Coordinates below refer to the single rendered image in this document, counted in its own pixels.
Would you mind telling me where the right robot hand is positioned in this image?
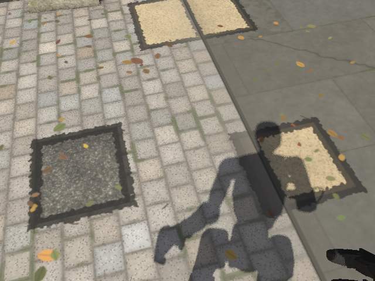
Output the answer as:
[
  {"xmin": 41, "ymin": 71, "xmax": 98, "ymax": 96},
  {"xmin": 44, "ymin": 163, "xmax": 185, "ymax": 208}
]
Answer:
[{"xmin": 326, "ymin": 248, "xmax": 375, "ymax": 281}]

